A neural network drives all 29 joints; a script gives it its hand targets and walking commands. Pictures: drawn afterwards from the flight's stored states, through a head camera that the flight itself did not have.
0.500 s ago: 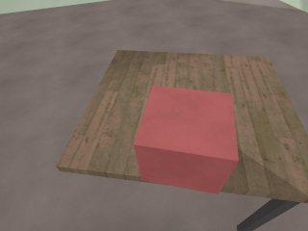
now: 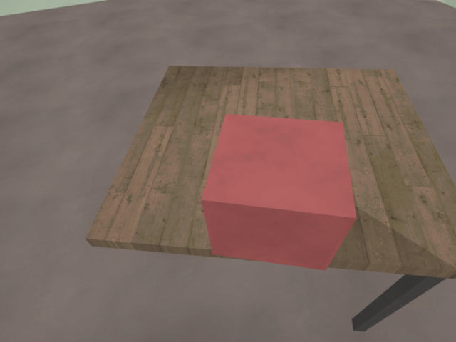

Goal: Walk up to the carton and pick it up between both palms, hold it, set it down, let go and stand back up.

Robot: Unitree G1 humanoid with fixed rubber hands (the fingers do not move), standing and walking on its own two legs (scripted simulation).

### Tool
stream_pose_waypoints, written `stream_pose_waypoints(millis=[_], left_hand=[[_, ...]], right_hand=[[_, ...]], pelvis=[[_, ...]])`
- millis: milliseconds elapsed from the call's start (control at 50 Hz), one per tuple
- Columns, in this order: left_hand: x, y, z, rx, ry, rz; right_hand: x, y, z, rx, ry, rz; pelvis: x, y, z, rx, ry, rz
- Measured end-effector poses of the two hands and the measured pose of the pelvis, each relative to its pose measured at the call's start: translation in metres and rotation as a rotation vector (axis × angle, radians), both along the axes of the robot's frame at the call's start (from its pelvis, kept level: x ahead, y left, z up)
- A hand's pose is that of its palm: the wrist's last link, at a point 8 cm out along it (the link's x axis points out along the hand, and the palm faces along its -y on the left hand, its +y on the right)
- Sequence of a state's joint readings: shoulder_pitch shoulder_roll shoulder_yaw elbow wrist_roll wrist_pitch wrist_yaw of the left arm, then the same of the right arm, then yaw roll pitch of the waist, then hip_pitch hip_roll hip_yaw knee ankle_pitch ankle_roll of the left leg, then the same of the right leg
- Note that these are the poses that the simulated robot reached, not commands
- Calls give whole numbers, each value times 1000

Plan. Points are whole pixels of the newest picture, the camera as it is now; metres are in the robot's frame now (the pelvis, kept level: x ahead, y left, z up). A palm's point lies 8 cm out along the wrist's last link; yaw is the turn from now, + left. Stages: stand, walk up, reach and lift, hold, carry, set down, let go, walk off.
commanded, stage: walk up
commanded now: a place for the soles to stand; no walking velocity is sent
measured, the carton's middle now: (274, 190) +0.41 -0.05 +0.02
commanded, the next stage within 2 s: none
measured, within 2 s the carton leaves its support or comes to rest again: neither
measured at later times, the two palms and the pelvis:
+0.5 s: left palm out of the picture +0.01 +0.27 -0.15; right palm out of the picture -0.05 -0.20 -0.16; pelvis -0.04 +0.04 -0.01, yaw -8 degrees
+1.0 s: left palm out of the picture +0.00 +0.24 -0.13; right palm out of the picture -0.15 -0.17 -0.16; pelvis -0.06 +0.03 +0.00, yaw -15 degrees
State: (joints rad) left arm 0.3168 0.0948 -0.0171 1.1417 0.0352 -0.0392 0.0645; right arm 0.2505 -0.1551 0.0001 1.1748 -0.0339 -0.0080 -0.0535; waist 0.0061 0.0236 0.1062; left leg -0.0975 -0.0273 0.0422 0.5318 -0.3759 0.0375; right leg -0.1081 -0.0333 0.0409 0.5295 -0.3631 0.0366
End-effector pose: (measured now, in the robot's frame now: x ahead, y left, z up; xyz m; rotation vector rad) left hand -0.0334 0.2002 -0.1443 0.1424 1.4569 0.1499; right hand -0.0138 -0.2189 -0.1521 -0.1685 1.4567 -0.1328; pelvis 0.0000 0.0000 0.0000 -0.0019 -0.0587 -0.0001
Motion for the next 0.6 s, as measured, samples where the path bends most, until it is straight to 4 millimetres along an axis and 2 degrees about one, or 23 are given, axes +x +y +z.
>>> stream_pose_waypoints(millis=[120,200,320,460,600], left_hand=[[2,28,-5,39,-9,-52],[14,42,-6,73,-34,-113],[38,44,0,84,-131,-166],[41,65,-1,71,-141,-189],[53,79,1,81,-125,-275]], right_hand=[[8,-8,-3,-39,-64,-17],[5,-9,-5,-43,-106,-56],[-10,-8,-12,-28,-105,-63],[-24,9,-8,-33,-116,-64],[-61,30,1,-37,-100,-149]], pelvis=[[-11,10,-7,14,-9,-38],[-20,13,-11,36,-16,-81],[-30,17,-14,8,-19,-105],[-42,39,-13,10,-14,-125],[-51,48,-7,33,-17,-186]])
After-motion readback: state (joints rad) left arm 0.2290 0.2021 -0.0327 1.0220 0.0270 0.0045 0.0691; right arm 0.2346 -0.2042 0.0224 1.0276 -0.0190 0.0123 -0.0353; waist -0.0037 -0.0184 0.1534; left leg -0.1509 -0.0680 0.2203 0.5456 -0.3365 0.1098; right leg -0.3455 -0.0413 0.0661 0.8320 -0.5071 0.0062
